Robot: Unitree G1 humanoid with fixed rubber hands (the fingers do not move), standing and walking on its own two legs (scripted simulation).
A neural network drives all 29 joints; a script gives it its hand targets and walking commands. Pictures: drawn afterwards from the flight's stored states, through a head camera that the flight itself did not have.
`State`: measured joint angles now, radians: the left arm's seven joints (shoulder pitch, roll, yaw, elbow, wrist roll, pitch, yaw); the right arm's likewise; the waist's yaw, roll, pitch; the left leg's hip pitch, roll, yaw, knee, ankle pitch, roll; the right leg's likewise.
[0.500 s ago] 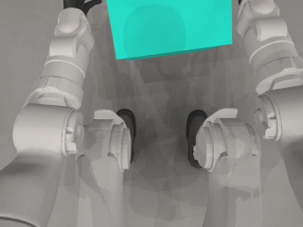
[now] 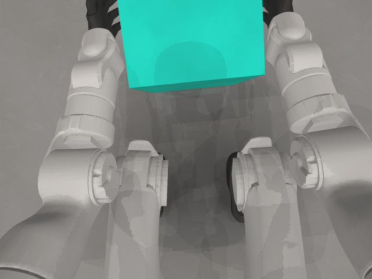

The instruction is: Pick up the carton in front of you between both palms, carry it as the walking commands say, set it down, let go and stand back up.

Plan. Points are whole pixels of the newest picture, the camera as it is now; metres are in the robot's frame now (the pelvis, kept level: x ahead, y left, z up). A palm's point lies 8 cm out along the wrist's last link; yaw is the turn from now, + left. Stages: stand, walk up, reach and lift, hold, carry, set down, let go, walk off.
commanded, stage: reach and lift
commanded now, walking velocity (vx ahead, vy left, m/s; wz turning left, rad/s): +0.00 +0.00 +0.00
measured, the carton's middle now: (189, 35) +0.53 +0.00 -0.20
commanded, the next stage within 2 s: none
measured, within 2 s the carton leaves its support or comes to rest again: neither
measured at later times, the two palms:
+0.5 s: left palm (22, 5) +0.48 +0.14 +0.07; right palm out of the picture +0.48 -0.16 +0.06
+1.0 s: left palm out of the picture +0.44 +0.14 +0.22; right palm out of the picture +0.44 -0.16 +0.22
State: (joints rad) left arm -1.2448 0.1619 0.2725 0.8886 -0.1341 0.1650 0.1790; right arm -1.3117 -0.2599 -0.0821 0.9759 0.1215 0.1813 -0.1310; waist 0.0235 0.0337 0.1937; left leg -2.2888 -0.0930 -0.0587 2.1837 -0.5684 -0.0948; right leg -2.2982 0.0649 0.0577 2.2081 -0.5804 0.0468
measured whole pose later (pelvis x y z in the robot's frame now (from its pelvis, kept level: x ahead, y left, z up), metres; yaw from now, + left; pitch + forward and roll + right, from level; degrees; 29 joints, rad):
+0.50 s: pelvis -0.01 +0.01 +0.12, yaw -1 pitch +42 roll +1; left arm -1.01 -0.02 0.52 0.69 0.20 0.34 0.07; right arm -1.06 -0.04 -0.43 0.77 -0.22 0.35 -0.03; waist 0.01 0.01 -0.16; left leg -2.01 -0.12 -0.09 1.76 -0.49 -0.08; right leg -2.02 0.11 0.09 1.77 -0.49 0.06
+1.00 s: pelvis +0.04 +0.00 +0.26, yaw -2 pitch +31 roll +0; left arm -0.65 -0.10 0.41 0.63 0.17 0.32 0.07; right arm -0.66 0.06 -0.36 0.67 -0.18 0.33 -0.04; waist 0.01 0.01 -0.24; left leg -1.39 -0.10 -0.11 1.33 -0.48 -0.05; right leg -1.40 0.10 0.12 1.33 -0.48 0.04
